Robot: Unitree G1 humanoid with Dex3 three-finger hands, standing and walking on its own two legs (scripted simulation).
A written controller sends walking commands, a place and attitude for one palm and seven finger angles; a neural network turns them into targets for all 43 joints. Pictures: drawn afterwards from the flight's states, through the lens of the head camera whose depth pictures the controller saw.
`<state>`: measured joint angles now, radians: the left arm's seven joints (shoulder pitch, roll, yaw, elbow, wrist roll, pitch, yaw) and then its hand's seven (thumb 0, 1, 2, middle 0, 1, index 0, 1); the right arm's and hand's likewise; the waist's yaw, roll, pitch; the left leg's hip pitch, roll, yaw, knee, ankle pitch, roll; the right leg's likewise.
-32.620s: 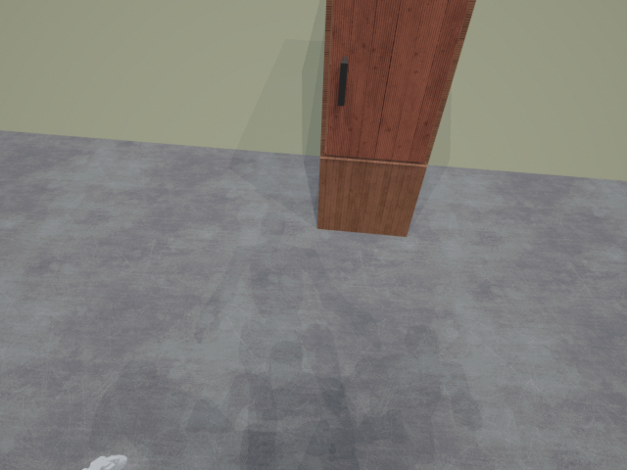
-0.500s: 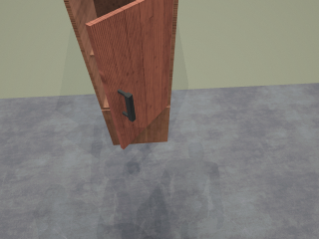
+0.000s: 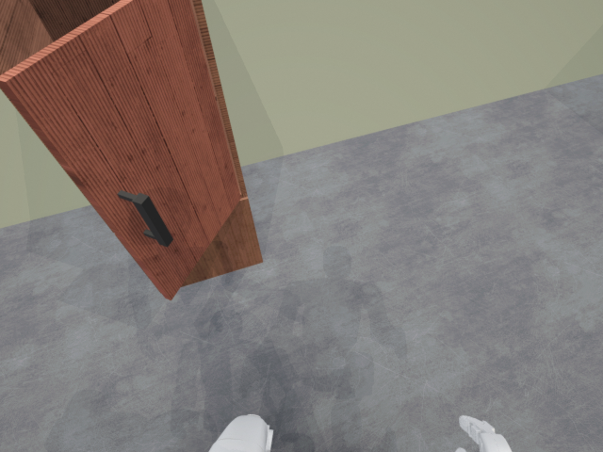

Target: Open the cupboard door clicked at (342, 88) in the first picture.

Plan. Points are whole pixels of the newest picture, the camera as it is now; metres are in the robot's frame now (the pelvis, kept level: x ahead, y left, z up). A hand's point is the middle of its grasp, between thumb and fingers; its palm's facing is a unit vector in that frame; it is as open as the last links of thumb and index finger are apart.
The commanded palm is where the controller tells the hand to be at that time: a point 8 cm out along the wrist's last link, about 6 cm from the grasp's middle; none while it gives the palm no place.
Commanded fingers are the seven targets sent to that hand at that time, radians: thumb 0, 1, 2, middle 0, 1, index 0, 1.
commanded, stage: walk to a spot facing it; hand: left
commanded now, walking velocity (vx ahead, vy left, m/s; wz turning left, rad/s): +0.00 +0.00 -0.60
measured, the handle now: (145, 218) +0.48 +0.35 -0.06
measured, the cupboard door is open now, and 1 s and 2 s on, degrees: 48 48 48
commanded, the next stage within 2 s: none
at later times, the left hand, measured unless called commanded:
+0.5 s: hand (164, 429) +0.15 +0.24 -0.17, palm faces -0.26 -0.93 -0.25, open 7.4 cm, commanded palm none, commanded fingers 0.00 0.90 0.90 -0.20 -0.30 -0.20 -0.30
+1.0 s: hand (242, 398) +0.21 +0.13 -0.18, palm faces -0.54 -0.83 -0.16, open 7.4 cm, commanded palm none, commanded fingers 0.00 0.90 0.90 -0.20 -0.30 -0.20 -0.30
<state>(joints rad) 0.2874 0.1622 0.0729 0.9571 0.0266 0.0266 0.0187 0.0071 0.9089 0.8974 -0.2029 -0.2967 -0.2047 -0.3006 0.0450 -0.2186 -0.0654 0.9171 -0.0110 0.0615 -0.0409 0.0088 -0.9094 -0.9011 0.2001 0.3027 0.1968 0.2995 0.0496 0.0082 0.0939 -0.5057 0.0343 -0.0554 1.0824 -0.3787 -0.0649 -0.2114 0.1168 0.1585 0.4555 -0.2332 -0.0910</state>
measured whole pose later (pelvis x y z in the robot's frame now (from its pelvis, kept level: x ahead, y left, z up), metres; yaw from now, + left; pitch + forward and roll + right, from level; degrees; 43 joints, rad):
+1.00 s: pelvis +0.06 +0.01 -0.01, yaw -36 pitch +1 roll -1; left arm 0.26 0.19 0.07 0.93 0.03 0.02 -0.02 0.01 0.91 0.90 -0.20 -0.30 -0.21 -0.30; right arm 0.21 -0.20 -0.05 0.88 -0.02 0.00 0.00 0.01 -0.91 -0.90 0.20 0.30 0.20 0.30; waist 0.01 -0.03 0.04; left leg -0.34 0.03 0.05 0.67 -0.39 -0.05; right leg -0.24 0.06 0.13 0.51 -0.30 -0.03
